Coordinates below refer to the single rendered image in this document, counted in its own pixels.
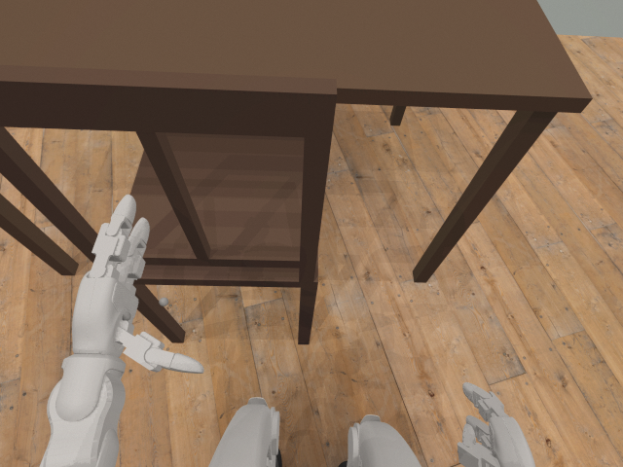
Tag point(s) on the table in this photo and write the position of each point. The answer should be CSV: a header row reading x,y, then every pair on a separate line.
x,y
470,54

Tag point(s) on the robot right thigh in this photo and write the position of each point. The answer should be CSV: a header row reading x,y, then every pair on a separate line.
x,y
377,444

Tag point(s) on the robot left thigh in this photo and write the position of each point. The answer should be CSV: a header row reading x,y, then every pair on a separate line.
x,y
251,436

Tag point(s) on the left robot hand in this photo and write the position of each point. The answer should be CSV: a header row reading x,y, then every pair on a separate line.
x,y
106,293

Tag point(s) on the chair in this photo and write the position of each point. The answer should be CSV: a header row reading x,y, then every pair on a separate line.
x,y
232,178

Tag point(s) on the robot left forearm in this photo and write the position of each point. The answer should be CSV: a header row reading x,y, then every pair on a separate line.
x,y
83,410

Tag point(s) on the robot thigh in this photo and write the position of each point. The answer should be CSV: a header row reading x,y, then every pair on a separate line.
x,y
377,444
251,436

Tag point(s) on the right robot hand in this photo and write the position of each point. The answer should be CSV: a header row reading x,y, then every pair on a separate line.
x,y
503,441

